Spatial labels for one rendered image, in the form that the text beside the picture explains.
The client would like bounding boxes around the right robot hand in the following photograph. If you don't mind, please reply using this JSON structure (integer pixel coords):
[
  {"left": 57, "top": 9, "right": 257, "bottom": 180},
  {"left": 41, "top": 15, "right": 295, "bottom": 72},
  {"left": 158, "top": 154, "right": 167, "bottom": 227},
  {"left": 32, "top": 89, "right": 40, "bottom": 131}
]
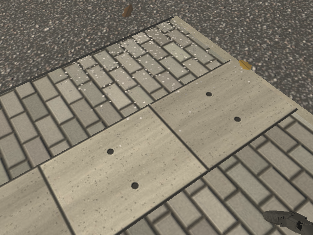
[{"left": 263, "top": 211, "right": 313, "bottom": 235}]

